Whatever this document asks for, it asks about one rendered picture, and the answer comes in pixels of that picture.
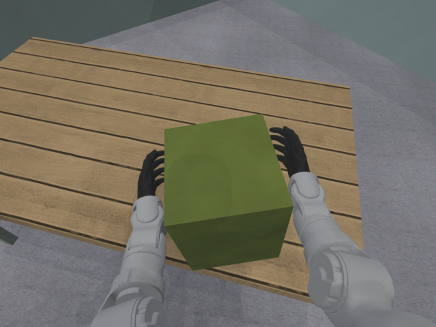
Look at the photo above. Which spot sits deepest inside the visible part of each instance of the table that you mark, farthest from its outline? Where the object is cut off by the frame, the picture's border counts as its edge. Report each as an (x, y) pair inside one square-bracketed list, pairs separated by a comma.
[(77, 122)]

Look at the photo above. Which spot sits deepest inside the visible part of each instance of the robot right forearm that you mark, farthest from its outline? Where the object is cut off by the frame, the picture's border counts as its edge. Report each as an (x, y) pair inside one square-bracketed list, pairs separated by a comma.
[(317, 229)]

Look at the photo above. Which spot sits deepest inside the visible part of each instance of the left robot upper arm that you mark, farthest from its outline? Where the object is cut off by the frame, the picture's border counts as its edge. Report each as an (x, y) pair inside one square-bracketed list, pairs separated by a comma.
[(143, 311)]

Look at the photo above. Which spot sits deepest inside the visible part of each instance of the robot left forearm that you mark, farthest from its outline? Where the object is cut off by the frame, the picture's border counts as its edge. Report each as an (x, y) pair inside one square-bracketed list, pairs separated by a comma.
[(144, 258)]

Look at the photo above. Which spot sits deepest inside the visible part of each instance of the right robot hand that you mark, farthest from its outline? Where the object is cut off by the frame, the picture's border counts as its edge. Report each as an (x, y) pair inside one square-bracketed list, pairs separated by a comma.
[(295, 159)]

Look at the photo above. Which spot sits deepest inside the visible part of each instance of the right robot upper arm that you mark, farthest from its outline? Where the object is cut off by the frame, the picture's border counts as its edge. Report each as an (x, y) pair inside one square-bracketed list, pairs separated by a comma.
[(354, 291)]

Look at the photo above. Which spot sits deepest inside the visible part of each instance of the carton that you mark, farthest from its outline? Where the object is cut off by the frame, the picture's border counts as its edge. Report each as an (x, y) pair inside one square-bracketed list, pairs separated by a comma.
[(225, 197)]

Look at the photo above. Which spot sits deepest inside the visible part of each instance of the left robot hand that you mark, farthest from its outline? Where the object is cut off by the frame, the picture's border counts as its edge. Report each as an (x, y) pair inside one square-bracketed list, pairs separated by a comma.
[(146, 182)]

